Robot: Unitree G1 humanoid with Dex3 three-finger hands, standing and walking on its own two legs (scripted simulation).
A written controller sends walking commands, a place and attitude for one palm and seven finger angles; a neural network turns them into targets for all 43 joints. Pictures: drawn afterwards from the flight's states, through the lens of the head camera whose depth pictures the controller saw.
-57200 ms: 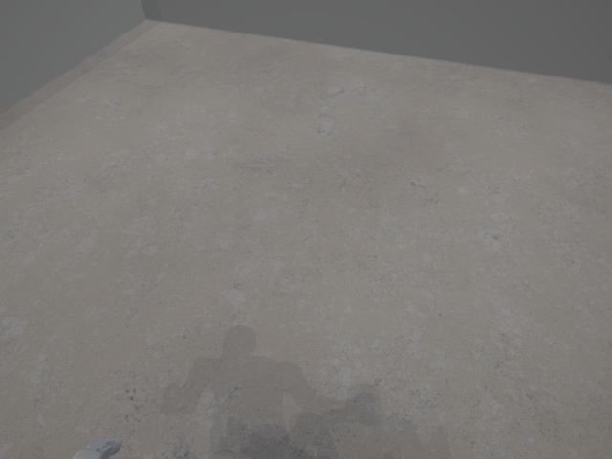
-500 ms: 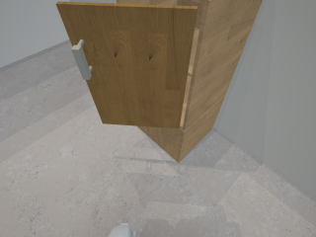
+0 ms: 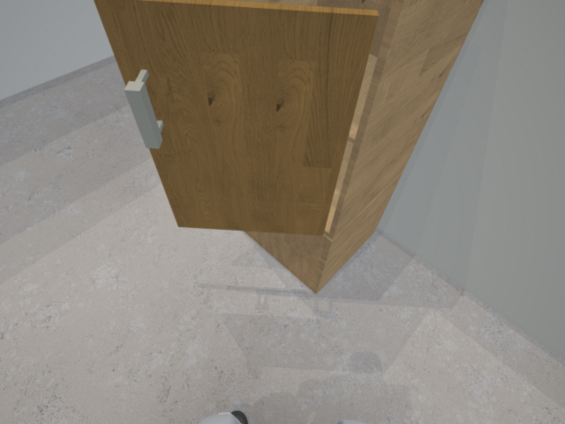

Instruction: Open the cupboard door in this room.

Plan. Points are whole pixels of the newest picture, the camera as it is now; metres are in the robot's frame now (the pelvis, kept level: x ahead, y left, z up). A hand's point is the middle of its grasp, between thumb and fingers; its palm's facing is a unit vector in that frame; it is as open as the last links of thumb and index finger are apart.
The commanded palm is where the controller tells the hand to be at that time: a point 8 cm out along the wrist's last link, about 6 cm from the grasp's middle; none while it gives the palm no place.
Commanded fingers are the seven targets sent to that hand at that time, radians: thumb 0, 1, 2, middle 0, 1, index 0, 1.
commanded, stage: come to a stop and stand still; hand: left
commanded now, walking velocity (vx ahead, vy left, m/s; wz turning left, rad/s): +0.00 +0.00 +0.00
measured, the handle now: (148, 109) +0.59 +0.28 +0.08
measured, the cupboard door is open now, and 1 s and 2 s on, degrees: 41 41 41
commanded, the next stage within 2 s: look again from close up in 0.56 s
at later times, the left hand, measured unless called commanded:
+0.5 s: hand out of the picture +0.01 +0.12 -0.17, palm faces +0.05 -0.98 -0.19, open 7.2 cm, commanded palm none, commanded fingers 0.00 0.90 0.90 -0.20 -0.30 -0.20 -0.30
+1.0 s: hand out of the picture +0.00 +0.15 -0.18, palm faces +0.03 -0.98 -0.20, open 7.4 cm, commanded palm none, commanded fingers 0.00 0.90 0.90 -0.20 -0.30 -0.20 -0.30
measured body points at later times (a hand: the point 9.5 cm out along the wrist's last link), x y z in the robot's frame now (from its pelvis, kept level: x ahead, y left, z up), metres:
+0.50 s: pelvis -0.01 -0.05 +0.00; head +0.00 -0.05 +0.45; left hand +0.00 +0.17 -0.16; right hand -0.03 -0.27 -0.16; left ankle +0.00 +0.08 -0.74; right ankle -0.04 -0.16 -0.74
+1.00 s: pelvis -0.01 -0.02 +0.00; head +0.00 -0.02 +0.45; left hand +0.00 +0.20 -0.16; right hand +0.02 -0.26 -0.16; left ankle -0.01 +0.08 -0.74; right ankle -0.04 -0.16 -0.74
